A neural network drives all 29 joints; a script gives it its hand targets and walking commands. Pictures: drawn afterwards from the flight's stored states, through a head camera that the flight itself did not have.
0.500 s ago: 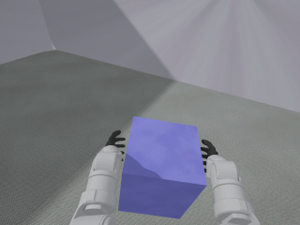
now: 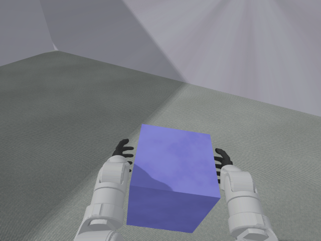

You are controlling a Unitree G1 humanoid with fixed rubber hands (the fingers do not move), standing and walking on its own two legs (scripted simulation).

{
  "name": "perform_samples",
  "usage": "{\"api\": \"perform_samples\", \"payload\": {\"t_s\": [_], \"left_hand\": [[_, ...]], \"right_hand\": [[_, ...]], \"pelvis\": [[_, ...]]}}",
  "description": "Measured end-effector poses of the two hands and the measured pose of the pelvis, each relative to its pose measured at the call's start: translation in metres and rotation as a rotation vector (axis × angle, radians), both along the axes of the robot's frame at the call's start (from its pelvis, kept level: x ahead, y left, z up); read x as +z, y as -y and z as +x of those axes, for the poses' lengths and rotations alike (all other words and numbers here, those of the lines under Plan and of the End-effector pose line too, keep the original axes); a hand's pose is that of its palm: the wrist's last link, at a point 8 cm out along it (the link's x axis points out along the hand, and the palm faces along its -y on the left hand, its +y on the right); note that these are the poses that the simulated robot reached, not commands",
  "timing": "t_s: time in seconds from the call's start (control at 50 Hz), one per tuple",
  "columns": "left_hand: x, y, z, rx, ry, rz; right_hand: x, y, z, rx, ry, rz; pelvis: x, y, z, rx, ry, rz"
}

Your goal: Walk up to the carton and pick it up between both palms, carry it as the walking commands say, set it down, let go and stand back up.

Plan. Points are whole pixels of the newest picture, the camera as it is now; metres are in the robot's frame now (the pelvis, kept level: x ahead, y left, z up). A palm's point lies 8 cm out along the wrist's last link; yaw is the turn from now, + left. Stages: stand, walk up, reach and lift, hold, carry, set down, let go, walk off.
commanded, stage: carry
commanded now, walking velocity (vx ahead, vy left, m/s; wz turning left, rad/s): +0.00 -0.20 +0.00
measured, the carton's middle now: (167, 180) +0.33 +0.02 -0.03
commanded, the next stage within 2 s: none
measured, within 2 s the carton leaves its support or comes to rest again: neither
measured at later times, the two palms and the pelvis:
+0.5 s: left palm (134, 156) +0.31 +0.11 +0.10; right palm (246, 170) +0.30 -0.18 +0.08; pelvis +0.01 -0.04 -0.01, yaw -1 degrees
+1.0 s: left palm (166, 164) +0.28 +0.03 +0.10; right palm (284, 177) +0.28 -0.27 +0.08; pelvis -0.01 -0.13 -0.01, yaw -1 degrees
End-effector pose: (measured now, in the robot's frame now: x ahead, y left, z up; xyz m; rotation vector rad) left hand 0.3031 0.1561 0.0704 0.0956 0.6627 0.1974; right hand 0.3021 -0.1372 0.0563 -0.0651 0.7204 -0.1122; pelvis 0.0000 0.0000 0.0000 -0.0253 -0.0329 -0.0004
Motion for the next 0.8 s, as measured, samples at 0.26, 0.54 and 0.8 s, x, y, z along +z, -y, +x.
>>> {"api": "perform_samples", "payload": {"t_s": [0.26, 0.54, 0.8], "left_hand": [[0.031, 0.042, 0.001, -0.023, -0.033, 0.016], [0.029, 0.055, 0.003, 0.020, -0.118, -0.017], [0.037, 0.119, -0.004, 0.039, -0.072, -0.038]], "right_hand": [[0.024, 0.042, -0.008, -0.050, -0.042, 0.059], [0.021, 0.054, -0.005, -0.047, -0.139, 0.058], [0.026, 0.118, -0.013, -0.068, -0.100, 0.082]], "pelvis": [[-0.003, 0.033, 0.000, -0.023, -0.010, 0.039], [-0.006, 0.053, 0.008, -0.029, -0.078, -0.024], [-0.007, 0.108, 0.003, -0.020, -0.081, 0.030]]}}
